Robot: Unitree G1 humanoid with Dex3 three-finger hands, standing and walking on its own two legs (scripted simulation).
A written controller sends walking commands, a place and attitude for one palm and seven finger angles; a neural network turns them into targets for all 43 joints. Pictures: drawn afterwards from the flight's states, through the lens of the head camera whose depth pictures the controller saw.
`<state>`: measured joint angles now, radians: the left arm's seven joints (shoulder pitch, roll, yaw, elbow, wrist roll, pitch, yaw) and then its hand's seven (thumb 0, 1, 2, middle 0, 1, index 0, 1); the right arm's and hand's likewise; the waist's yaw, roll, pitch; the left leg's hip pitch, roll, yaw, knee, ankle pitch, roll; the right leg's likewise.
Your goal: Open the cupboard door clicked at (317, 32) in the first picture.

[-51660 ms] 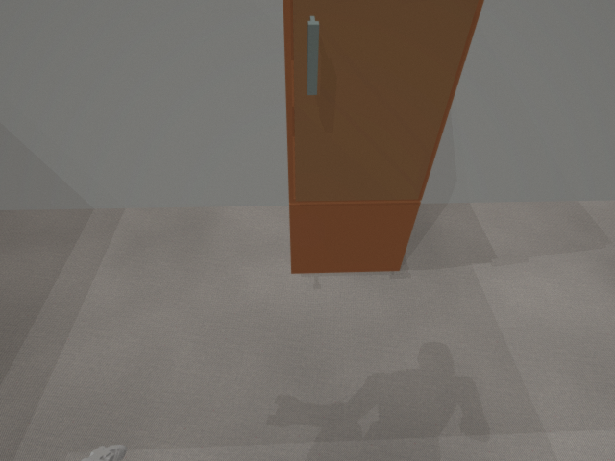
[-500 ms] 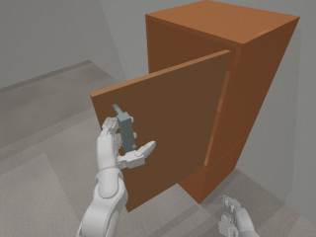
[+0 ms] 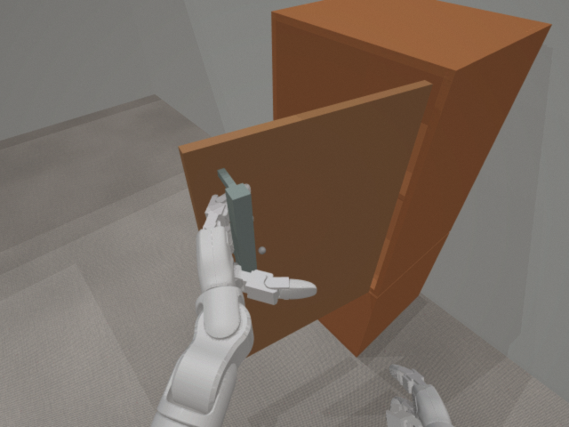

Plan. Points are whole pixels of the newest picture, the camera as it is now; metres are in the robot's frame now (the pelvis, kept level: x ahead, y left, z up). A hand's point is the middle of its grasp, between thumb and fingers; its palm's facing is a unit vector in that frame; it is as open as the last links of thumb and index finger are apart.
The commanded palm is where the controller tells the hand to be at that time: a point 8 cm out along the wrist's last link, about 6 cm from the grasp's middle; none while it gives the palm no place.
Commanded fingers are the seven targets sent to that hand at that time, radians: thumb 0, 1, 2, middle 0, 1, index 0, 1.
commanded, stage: slide the hand sideways off the handle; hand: left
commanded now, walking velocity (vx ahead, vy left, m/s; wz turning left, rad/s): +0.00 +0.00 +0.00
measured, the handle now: (236, 225) +0.34 +0.11 +0.14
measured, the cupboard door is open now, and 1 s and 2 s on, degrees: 78 82 82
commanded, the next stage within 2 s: draw the hand back to the body in 1.24 s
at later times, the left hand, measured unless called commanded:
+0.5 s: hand (261, 282) +0.25 +0.06 +0.14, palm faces -0.12 -0.99 +0.00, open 16.3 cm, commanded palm +0.22 +0.12 +0.13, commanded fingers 0.00 -0.50 0.30 -0.15 -0.30 -0.15 -0.30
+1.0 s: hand (221, 311) +0.22 +0.10 +0.13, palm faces -0.05 -1.00 -0.07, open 16.3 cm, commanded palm +0.18 +0.16 +0.13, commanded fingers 0.00 -0.50 0.30 -0.15 -0.30 -0.15 -0.30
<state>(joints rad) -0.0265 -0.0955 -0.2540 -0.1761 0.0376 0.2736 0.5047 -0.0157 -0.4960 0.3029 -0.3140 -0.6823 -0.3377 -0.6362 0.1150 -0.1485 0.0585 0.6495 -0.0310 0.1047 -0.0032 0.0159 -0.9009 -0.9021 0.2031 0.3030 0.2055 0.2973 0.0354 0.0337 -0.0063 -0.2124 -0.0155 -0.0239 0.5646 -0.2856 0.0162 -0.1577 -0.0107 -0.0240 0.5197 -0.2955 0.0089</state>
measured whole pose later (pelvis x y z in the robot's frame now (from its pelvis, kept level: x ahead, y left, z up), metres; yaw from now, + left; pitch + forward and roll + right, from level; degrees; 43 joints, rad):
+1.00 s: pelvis +0.03 -0.04 -0.01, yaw +0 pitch -1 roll +0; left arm 0.49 0.20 0.04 -0.49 -0.21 0.08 -0.16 -0.02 -0.50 0.30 -0.16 -0.30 -0.16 -0.30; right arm 0.24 -0.24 0.05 0.51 0.03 -0.08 -0.05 0.02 -0.90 -0.90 0.20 0.30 0.20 0.30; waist 0.03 0.06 -0.06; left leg -0.24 0.02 -0.04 0.60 -0.34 -0.03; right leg -0.20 0.03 -0.04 0.59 -0.37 -0.03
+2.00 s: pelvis +0.01 -0.01 +0.00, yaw +0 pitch -2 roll -1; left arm 0.52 0.29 0.17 -0.53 -0.11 0.00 0.02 -0.02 -0.31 0.38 -0.16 -0.30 -0.16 -0.30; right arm 0.22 -0.22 0.07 0.56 0.01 -0.18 -0.09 0.02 -0.90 -0.90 0.20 0.30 0.21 0.30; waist 0.05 0.05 -0.01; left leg -0.23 0.00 -0.03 0.58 -0.31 0.00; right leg -0.17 0.01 -0.03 0.52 -0.31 0.00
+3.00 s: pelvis +0.03 -0.02 +0.01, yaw -2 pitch -4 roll +0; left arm 0.47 0.34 0.32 -0.40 -0.06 -0.07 0.11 0.01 0.89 0.90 -0.21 -0.30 -0.21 -0.30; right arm 0.19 -0.22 0.02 0.63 0.00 -0.07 -0.08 0.02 -0.90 -0.90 0.20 0.30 0.21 0.30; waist 0.06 0.06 0.01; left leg -0.09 0.01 -0.01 0.42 -0.27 0.00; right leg -0.05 0.02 -0.01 0.38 -0.27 -0.01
